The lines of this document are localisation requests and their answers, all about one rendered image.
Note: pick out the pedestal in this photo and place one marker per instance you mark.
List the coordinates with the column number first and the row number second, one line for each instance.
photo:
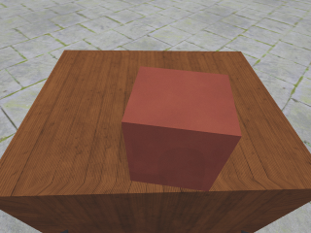
column 66, row 167

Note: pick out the carton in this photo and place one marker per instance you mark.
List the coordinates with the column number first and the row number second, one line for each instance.
column 179, row 127

